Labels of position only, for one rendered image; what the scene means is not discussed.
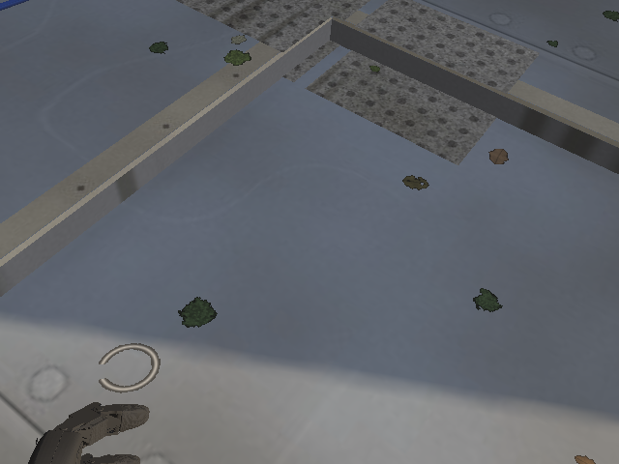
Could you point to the robot left hand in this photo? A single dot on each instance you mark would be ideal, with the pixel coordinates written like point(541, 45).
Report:
point(64, 444)

